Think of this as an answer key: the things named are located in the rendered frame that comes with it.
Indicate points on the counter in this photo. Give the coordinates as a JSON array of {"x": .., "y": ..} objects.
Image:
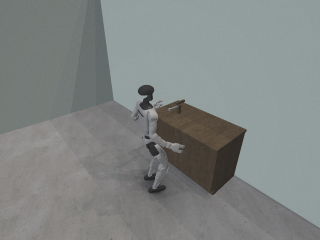
[{"x": 212, "y": 145}]

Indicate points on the left robot upper arm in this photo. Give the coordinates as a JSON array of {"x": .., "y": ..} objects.
[{"x": 135, "y": 112}]

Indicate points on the right robot upper arm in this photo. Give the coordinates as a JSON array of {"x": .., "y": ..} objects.
[{"x": 153, "y": 118}]

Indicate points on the left robot hand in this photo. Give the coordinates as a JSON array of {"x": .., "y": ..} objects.
[{"x": 156, "y": 105}]

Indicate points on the right robot shin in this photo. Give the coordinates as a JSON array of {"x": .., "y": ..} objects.
[{"x": 160, "y": 175}]

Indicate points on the right robot forearm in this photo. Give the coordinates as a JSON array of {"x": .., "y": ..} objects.
[{"x": 161, "y": 142}]

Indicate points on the right robot hand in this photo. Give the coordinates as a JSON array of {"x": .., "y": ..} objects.
[{"x": 176, "y": 146}]

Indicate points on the left robot foot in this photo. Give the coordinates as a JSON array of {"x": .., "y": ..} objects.
[{"x": 147, "y": 177}]

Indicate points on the tap lever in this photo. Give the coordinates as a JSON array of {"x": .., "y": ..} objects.
[{"x": 170, "y": 109}]

